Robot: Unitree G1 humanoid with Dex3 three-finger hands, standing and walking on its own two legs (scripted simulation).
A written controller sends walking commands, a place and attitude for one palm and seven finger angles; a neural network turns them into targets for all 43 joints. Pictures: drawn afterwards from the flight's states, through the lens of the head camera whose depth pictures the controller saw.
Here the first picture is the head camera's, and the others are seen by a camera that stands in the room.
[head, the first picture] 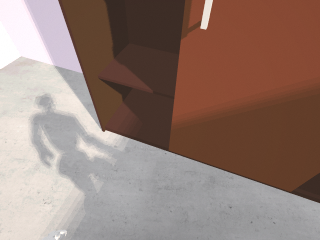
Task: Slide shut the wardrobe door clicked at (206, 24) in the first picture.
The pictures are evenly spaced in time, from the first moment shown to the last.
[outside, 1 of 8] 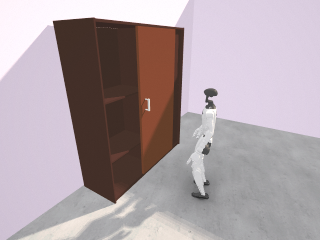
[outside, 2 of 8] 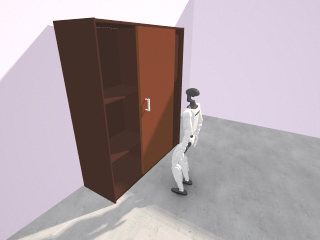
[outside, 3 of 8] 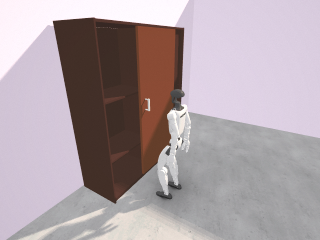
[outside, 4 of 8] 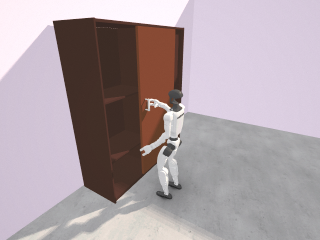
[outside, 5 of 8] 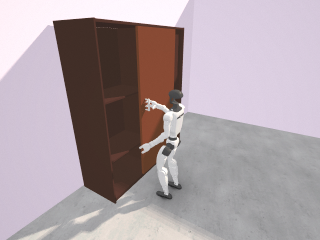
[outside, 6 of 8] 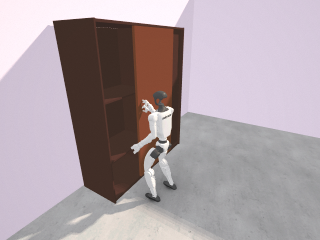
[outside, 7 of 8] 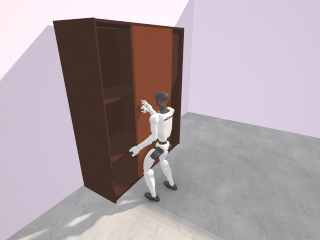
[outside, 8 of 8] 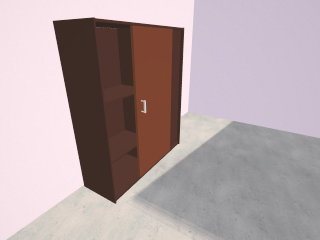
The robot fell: yes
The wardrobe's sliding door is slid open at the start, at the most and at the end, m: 0.53 0.53 0.45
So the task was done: no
